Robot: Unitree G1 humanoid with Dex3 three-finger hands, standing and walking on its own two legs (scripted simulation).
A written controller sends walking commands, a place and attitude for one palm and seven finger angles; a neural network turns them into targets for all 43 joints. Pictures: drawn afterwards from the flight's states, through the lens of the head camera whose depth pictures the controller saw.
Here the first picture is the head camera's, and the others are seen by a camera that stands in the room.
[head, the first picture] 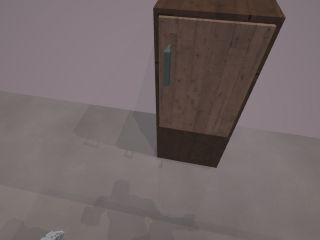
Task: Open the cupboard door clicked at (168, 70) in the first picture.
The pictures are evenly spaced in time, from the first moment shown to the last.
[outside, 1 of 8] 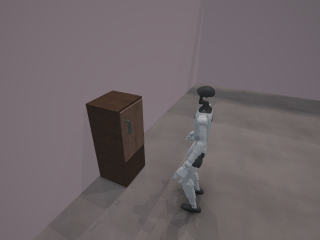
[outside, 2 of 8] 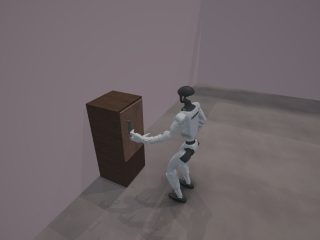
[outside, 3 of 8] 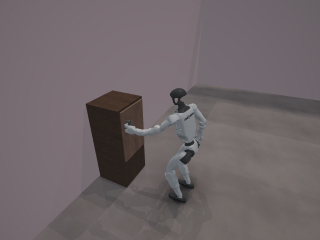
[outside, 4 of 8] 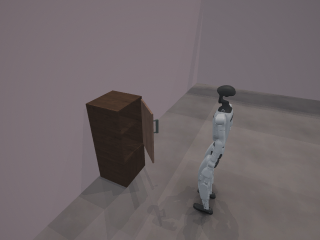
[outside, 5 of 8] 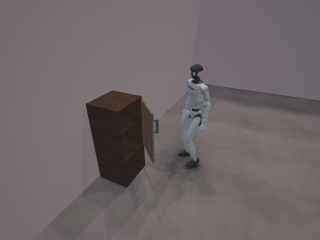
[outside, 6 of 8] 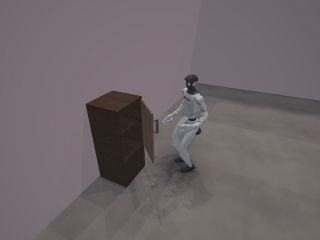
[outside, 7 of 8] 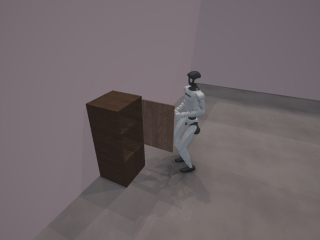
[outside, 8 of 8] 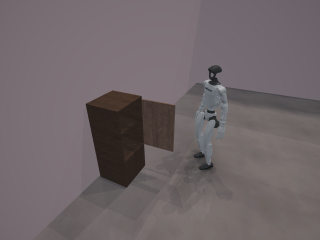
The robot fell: no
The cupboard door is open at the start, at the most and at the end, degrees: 0 94 92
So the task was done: yes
